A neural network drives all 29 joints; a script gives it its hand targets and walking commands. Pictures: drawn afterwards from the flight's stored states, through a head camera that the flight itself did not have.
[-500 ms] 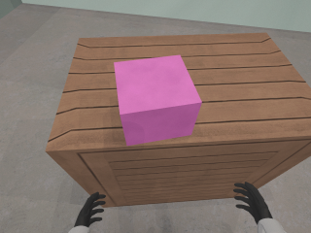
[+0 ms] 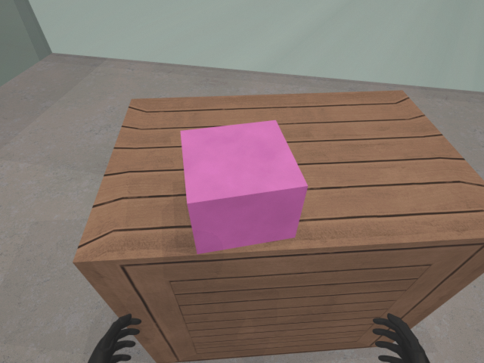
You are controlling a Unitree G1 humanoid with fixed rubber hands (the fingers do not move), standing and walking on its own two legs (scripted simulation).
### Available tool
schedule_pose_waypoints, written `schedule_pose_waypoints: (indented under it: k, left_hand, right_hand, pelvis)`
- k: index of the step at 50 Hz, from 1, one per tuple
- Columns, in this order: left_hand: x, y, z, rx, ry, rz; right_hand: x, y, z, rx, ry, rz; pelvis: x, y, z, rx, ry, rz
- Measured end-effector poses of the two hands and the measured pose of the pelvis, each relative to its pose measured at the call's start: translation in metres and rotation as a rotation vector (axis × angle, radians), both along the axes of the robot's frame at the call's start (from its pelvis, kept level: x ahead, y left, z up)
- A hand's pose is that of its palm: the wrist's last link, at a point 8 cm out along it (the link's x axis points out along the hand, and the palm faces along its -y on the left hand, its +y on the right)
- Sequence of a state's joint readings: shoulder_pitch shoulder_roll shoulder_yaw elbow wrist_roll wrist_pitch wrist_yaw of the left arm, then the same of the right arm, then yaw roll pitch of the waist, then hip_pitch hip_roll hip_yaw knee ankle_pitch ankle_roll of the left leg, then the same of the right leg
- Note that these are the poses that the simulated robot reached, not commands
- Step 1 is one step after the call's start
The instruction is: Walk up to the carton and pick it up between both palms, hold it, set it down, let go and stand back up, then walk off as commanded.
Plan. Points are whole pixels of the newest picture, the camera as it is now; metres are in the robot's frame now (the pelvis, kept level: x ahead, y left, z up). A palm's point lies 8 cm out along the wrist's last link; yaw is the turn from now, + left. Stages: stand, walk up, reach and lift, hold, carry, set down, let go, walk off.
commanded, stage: stand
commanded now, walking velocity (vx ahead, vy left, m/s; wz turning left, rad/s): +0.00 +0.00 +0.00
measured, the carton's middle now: (238, 184) +0.42 +0.04 +0.06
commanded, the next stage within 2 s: walk off in 1.02 s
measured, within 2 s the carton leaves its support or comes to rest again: neither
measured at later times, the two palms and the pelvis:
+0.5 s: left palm out of the picture +0.13 +0.26 -0.09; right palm out of the picture +0.15 -0.26 -0.07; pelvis +0.00 +0.00 +0.00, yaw +0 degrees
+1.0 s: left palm out of the picture +0.11 +0.26 -0.09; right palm out of the picture +0.14 -0.26 -0.08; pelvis +0.00 +0.00 +0.00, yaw +0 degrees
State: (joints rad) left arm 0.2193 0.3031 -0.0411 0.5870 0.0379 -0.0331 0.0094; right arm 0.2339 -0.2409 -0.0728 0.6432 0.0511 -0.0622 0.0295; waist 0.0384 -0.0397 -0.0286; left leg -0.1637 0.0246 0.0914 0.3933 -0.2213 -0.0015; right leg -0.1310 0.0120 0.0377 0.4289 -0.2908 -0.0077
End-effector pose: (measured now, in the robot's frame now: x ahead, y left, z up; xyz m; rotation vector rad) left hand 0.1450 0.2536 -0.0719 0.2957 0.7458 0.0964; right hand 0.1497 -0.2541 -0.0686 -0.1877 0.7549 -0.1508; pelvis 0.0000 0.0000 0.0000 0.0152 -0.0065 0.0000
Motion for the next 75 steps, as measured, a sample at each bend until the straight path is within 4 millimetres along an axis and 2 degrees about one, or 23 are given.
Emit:
schedule_pose_waypoints:
  k: [19, 61, 67, 75]
  left_hand:
    - [-0.016, 0.005, -0.015, 0.001, 0.090, 0.015]
    - [-0.037, 0.012, -0.024, 0.015, 0.159, 0.038]
    - [-0.067, 0.026, -0.033, 0.034, 0.266, 0.043]
    - [-0.114, 0.060, -0.053, 0.061, 0.400, 0.047]
  right_hand:
    - [-0.004, -0.004, -0.004, -0.011, 0.037, -0.007]
    - [-0.019, -0.009, -0.013, -0.021, 0.085, -0.040]
    - [-0.032, -0.022, -0.015, -0.091, 0.148, -0.042]
    - [-0.075, -0.022, -0.017, -0.163, 0.243, -0.047]
  pelvis:
    - [0.001, 0.000, 0.000, 0.000, 0.002, 0.000]
    - [-0.003, 0.001, 0.000, -0.001, -0.004, 0.000]
    - [-0.020, 0.008, -0.002, -0.018, -0.006, -0.004]
    - [-0.050, 0.026, -0.008, -0.037, -0.021, -0.006]
